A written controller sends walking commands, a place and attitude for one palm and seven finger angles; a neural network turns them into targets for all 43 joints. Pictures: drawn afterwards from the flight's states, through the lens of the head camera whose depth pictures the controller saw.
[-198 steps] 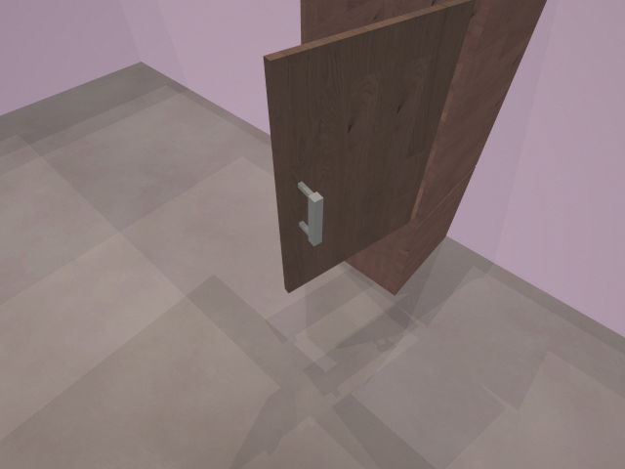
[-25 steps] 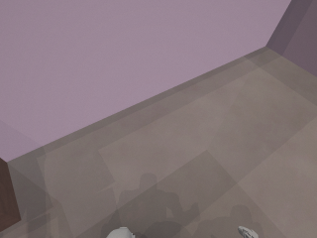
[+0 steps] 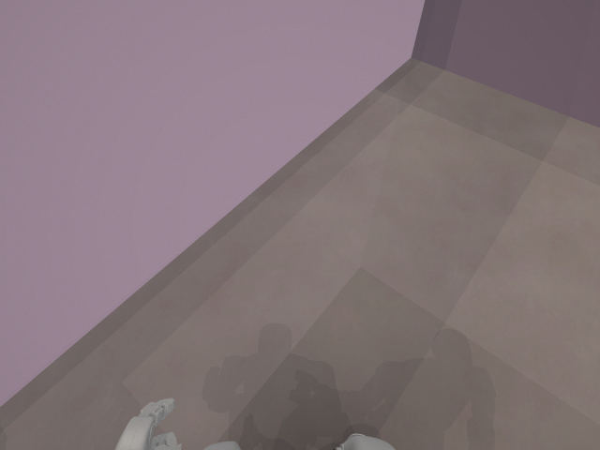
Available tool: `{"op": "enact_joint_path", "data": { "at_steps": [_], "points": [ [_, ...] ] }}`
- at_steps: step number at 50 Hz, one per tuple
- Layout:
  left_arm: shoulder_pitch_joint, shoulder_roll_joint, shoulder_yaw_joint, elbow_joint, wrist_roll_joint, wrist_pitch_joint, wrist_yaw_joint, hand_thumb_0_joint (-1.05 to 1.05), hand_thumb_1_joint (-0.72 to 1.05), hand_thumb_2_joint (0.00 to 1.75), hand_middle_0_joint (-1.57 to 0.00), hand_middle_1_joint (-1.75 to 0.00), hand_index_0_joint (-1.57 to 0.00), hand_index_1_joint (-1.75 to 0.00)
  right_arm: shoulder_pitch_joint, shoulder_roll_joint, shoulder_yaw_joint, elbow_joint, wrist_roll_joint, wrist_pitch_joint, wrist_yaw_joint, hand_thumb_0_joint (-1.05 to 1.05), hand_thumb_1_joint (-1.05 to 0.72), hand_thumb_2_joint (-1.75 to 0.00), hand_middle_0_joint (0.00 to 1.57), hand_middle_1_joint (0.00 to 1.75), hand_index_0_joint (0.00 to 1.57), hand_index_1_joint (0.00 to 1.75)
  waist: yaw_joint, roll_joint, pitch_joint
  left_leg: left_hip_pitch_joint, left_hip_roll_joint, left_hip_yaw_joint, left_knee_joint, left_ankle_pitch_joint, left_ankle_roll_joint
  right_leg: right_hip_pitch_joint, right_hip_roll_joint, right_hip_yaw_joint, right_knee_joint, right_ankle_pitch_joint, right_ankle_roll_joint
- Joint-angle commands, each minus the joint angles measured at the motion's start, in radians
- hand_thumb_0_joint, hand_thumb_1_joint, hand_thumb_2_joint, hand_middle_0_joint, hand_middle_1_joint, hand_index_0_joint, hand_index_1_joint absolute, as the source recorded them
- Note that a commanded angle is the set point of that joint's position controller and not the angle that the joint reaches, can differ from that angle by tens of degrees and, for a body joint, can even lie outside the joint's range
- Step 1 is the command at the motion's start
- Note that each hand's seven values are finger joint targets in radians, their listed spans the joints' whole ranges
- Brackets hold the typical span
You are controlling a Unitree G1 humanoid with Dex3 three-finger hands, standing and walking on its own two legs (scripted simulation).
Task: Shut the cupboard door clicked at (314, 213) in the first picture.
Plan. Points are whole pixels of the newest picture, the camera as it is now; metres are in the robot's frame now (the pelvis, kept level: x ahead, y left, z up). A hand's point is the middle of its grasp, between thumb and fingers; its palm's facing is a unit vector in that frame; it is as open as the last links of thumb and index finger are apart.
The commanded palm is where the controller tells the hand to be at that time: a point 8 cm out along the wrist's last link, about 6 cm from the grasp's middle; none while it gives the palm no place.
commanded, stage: walk to a spot facing it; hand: left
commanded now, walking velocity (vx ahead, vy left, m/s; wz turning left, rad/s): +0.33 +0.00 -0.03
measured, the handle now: out of the picture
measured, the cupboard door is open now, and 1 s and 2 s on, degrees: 77 77 77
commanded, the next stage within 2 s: turn to face it in 0.12 s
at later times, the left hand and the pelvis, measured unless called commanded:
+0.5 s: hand (187, 402) +0.21 +0.19 -0.18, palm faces +0.16 -0.97 -0.16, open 7.4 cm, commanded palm none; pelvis +0.21 +0.02 +0.00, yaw +5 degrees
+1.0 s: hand (209, 340) +0.30 +0.16 -0.13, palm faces +0.39 -0.88 -0.27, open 7.4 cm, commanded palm none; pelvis +0.28 -0.06 +0.02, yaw +24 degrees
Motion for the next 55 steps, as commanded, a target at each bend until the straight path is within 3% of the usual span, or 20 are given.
{"op": "enact_joint_path", "data": {
  "at_steps": [1,4,12,15,16,17,18,19,22,24,29,33,37,38,39,40,43,45,50,55],
  "points": [
    [0.161,0.103,0.012,0.026,0.006,-0.010,0.019,0.00,0.90,0.90,-0.20,-0.30,-0.20,-0.30,-0.035,-0.039,-0.010,-0.092,-0.014,-0.025,-0.006,0.00,-0.90,-0.90,0.20,0.30,0.20,0.30,0.028,-0.117,-0.081,-0.218,0.032,-0.058,-0.016,0.136,-0.008,0.160,-0.255,0.265,-0.446,0.171,-0.099],
    [0.170,0.084,0.014,0.051,0.008,-0.029,0.018,0.00,0.90,0.90,-0.20,-0.30,-0.20,-0.30,-0.016,-0.016,-0.011,-0.079,-0.013,-0.017,0.001,0.00,-0.90,-0.90,0.20,0.30,0.20,0.30,0.005,-0.094,-0.088,-0.197,0.011,-0.034,-0.161,0.199,-0.014,0.177,-0.218,0.195,-0.462,0.221,-0.105],
    [0.282,0.088,-0.005,0.139,0.009,-0.041,0.029,0.00,0.90,0.90,-0.20,-0.30,-0.20,-0.30,-0.245,-0.015,-0.004,-0.140,-0.001,-0.042,0.014,0.00,-0.90,-0.90,0.20,0.30,0.20,0.30,0.057,-0.094,-0.060,-0.220,-0.052,-0.004,-0.470,0.237,0.019,0.401,-0.244,0.149,-0.358,0.643,-0.080],
    [0.265,0.099,-0.010,0.149,0.001,-0.035,0.040,0.00,0.90,0.90,-0.20,-0.30,-0.20,-0.30,-0.129,-0.036,0.000,-0.086,-0.006,-0.048,0.000,0.00,-0.90,-0.90,0.20,0.30,0.20,0.30,-0.009,-0.090,-0.108,0.006,-0.131,0.029,-0.622,0.361,0.056,0.391,-0.203,0.040,-0.168,0.857,-0.010],
    [0.273,0.098,-0.013,0.143,-0.001,-0.029,0.042,0.00,0.90,0.90,-0.20,-0.30,-0.20,-0.30,-0.034,-0.077,-0.007,-0.060,-0.011,-0.050,-0.005,0.00,-0.90,-0.90,0.20,0.30,0.20,0.30,-0.044,-0.042,-0.170,0.180,-0.106,-0.009,-0.652,0.586,0.087,0.315,-0.175,0.003,-0.009,0.782,0.032],
    [0.314,0.076,-0.014,0.128,-0.008,-0.020,0.046,0.00,0.90,0.90,-0.20,-0.30,-0.20,-0.30,0.051,-0.165,-0.024,-0.053,-0.023,-0.050,-0.011,0.00,-0.90,-0.90,0.20,0.30,0.20,0.30,-0.058,0.132,-0.267,0.405,0.092,-0.251,-0.619,0.916,0.186,0.100,-0.079,-0.031,0.219,0.393,0.085],
    [0.326,0.037,-0.021,0.100,-0.014,-0.019,0.048,0.00,0.90,0.90,-0.20,-0.30,-0.20,-0.30,0.111,-0.218,-0.037,-0.046,-0.016,-0.037,-0.018,0.00,-0.90,-0.90,0.20,0.30,0.20,0.30,-0.059,0.269,-0.297,0.442,0.278,-0.454,-0.685,1.183,0.311,-0.018,0.015,-0.009,0.493,-0.347,0.094],
    [0.274,0.066,-0.015,0.074,-0.005,-0.004,0.053,0.00,0.90,0.90,-0.20,-0.30,-0.20,-0.30,0.069,-0.222,-0.030,-0.058,-0.006,-0.028,-0.026,0.00,-0.90,-0.90,0.20,0.30,0.20,0.30,-0.037,0.191,-0.282,0.356,0.283,-0.497,-0.733,1.047,0.322,-0.066,0.000,0.102,0.582,-0.354,0.092],
    [0.184,0.051,0.002,0.053,0.007,0.025,0.036,0.00,0.90,0.90,-0.20,-0.30,-0.20,-0.30,-0.108,-0.144,-0.020,-0.128,-0.009,-0.026,-0.036,0.00,-0.90,-0.90,0.20,0.30,0.20,0.30,0.028,0.116,-0.110,0.062,0.176,-0.401,-0.842,0.617,0.247,-0.112,-0.076,0.141,0.553,-0.196,0.124],
    [0.223,0.031,0.007,0.050,0.010,0.046,0.031,0.00,0.90,0.90,-0.20,-0.30,-0.20,-0.30,-0.157,-0.156,-0.019,-0.152,-0.009,-0.026,-0.034,0.00,-0.90,-0.90,0.20,0.30,0.20,0.30,0.057,0.090,-0.162,0.034,0.116,-0.316,-0.848,0.561,0.216,-0.067,-0.060,0.123,0.469,-0.143,0.134],
    [0.167,0.044,0.021,-0.009,0.015,0.068,0.031,0.00,0.90,0.90,-0.20,-0.30,-0.20,-0.30,-0.156,-0.180,-0.043,-0.179,-0.012,-0.007,-0.023,0.00,-0.90,-0.90,0.20,0.30,0.20,0.30,0.045,0.109,-0.179,0.017,0.071,-0.363,-0.876,0.335,0.206,-0.090,-0.040,0.105,0.363,-0.092,0.149],
    [0.085,0.055,0.019,-0.067,0.011,0.066,0.031,0.00,0.90,0.90,-0.20,-0.30,-0.20,-0.30,-0.148,-0.200,-0.061,-0.198,-0.019,0.008,-0.018,0.00,-0.90,-0.90,0.20,0.30,0.20,0.30,0.024,0.137,-0.185,0.034,0.054,-0.422,-0.837,0.332,0.207,-0.043,-0.007,0.096,0.174,-0.130,0.147],
    [0.157,0.090,0.026,-0.072,0.004,0.052,0.038,0.00,0.90,0.90,-0.20,-0.30,-0.20,-0.30,-0.195,-0.208,-0.074,-0.228,-0.010,0.022,-0.016,0.00,-0.90,-0.90,0.20,0.30,0.20,0.30,0.071,0.142,-0.195,-0.066,-0.003,-0.439,-0.735,0.377,0.160,0.205,0.027,0.089,-0.147,0.006,0.132],
    [0.200,0.137,0.037,-0.069,0.007,0.044,0.045,0.00,0.90,0.90,-0.20,-0.30,-0.20,-0.30,-0.205,-0.175,-0.071,-0.242,-0.002,0.022,-0.010,0.00,-0.90,-0.90,0.20,0.30,0.20,0.30,0.093,0.064,-0.219,-0.173,-0.051,-0.399,-0.657,0.279,0.114,0.357,-0.065,0.172,-0.280,0.032,0.110],
    [0.219,0.231,0.054,-0.073,0.021,0.036,0.054,0.00,0.90,0.90,-0.20,-0.30,-0.20,-0.30,-0.202,-0.113,-0.062,-0.261,0.007,0.020,-0.005,0.00,-0.90,-0.90,0.20,0.30,0.20,0.30,0.102,-0.215,-0.217,-0.345,-0.185,-0.205,-0.438,0.025,0.029,0.450,-0.330,0.431,-0.382,0.064,0.022],
    [0.194,0.266,0.047,-0.087,0.021,0.040,0.052,0.00,0.90,0.90,-0.20,-0.30,-0.20,-0.30,-0.224,-0.131,-0.065,-0.279,-0.003,0.018,0.001,0.00,-0.90,-0.90,0.20,0.30,0.20,0.30,0.103,-0.259,-0.184,-0.338,-0.203,-0.120,-0.181,-0.173,0.005,0.330,-0.502,0.501,-0.389,0.210,-0.082],
    [0.092,0.157,0.021,-0.102,0.011,0.035,0.059,0.00,0.90,0.90,-0.20,-0.30,-0.20,-0.30,-0.214,-0.118,-0.057,-0.238,-0.005,0.045,0.009,0.00,-0.90,-0.90,0.20,0.30,0.20,0.30,0.035,-0.186,-0.114,-0.326,-0.109,-0.127,0.064,-0.030,-0.015,0.263,-0.349,0.234,-0.277,0.544,-0.069],
    [0.116,0.153,0.017,-0.100,0.012,0.030,0.056,0.00,0.90,0.90,-0.20,-0.30,-0.20,-0.30,-0.230,-0.101,-0.045,-0.240,-0.002,0.050,0.018,0.00,-0.90,-0.90,0.20,0.30,0.20,0.30,0.040,-0.199,-0.121,-0.300,-0.109,-0.083,-0.009,0.006,-0.027,0.298,-0.305,0.129,-0.255,0.668,-0.029],
    [0.205,0.198,0.024,-0.077,0.014,0.030,0.053,0.00,0.90,0.90,-0.20,-0.30,-0.20,-0.30,-0.315,-0.090,-0.027,-0.260,0.000,0.053,0.028,0.00,-0.90,-0.90,0.20,0.30,0.20,0.30,0.078,-0.191,-0.135,-0.215,-0.130,-0.007,-0.248,0.017,-0.027,0.382,-0.307,0.059,-0.216,0.798,-0.013],
    [0.209,0.228,0.038,-0.072,0.018,0.034,0.050,0.00,0.90,0.90,-0.20,-0.30,-0.20,-0.30,-0.334,-0.109,-0.024,-0.281,0.003,0.043,0.026,0.00,-0.90,-0.90,0.20,0.30,0.20,0.30,0.070,-0.211,-0.158,-0.094,-0.147,0.034,-0.455,0.039,0.005,0.384,-0.338,0.026,-0.143,0.820,-0.016]
  ]
}}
